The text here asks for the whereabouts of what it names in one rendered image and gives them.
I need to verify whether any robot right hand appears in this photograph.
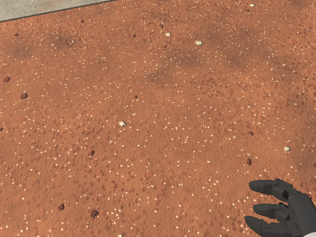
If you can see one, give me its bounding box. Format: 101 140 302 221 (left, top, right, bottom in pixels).
244 178 316 237

